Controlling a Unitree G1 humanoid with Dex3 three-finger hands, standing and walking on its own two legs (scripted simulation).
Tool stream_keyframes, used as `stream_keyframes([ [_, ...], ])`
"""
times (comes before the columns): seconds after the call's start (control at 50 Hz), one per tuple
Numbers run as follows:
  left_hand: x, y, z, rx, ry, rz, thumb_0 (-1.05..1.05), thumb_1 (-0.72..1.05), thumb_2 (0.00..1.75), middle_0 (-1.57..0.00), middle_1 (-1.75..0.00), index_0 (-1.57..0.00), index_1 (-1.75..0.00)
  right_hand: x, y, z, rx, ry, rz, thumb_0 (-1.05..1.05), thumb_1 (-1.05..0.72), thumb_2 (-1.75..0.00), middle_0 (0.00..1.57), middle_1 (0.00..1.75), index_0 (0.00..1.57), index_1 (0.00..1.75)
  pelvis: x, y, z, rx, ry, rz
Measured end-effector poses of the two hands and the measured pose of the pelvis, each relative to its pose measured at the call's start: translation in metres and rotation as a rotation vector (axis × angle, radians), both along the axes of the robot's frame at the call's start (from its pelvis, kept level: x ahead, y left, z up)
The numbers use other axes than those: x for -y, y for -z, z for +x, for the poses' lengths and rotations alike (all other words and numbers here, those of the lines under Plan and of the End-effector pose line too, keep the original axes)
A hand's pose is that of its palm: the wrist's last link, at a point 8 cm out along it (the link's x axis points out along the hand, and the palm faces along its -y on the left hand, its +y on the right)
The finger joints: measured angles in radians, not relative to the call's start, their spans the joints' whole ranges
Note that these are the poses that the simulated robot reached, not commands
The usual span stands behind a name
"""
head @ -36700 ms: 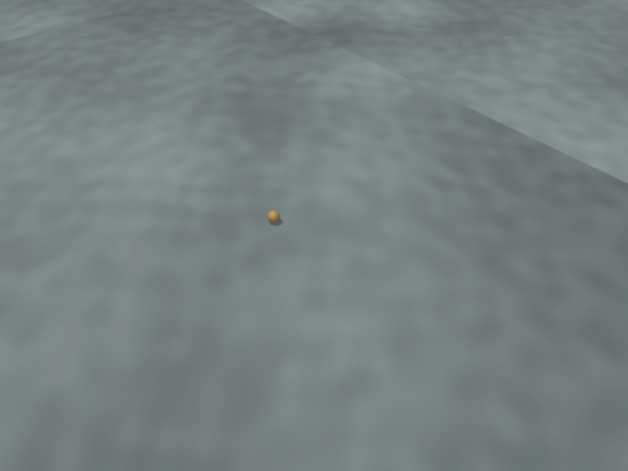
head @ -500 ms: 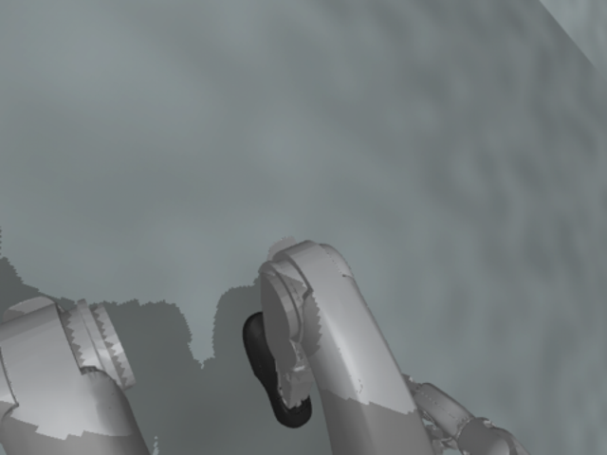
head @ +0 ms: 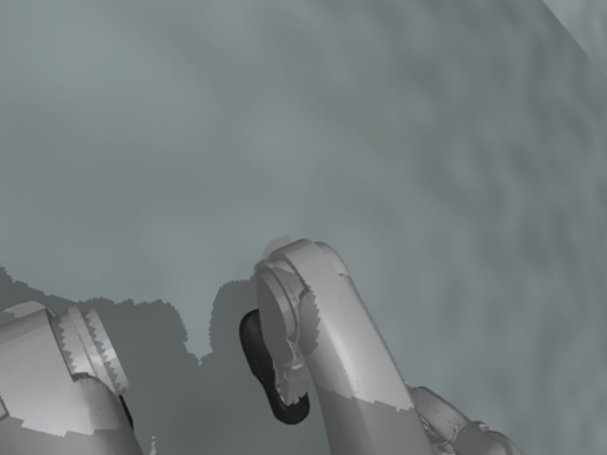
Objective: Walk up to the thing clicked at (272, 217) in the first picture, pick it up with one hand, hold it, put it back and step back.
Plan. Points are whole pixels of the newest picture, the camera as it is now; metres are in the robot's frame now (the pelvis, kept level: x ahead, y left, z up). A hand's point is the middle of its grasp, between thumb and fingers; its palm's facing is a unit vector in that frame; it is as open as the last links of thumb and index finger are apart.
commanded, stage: close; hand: left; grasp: from above
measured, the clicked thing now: out of the picture +0.41 +0.35 -0.27
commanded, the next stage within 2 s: settle in 0.70 s
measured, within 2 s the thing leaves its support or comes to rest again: leaves its support in 1.10 s
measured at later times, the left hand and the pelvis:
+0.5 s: hand out of the picture +0.40 +0.34 -0.26, palm faces -0.41 -0.18 -0.90, open 7.5 cm; pelvis +0.00 +0.00 +0.00, yaw +0 degrees
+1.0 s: hand out of the picture +0.40 +0.34 -0.25, palm faces -0.42 -0.19 -0.89, open 7.3 cm; pelvis +0.00 +0.00 +0.00, yaw +0 degrees
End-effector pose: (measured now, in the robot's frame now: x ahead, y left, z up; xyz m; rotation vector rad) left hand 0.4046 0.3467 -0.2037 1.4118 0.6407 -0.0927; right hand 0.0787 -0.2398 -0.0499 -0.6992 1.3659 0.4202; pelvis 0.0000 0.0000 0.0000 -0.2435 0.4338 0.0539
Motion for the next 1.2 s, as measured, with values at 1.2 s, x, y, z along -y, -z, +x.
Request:
stream_keyframes([
  [1.2,0.003,-0.026,-0.004,0.044,0.024,-0.009,0.04,0.37,0.27,-0.85,-0.45,-0.90,-0.39,0.005,0.002,0.005,0.040,0.069,-0.022,0.00,-0.92,-0.90,0.20,0.30,0.20,0.30,0.001,-0.003,0.000,-0.027,-0.008,0.009],
])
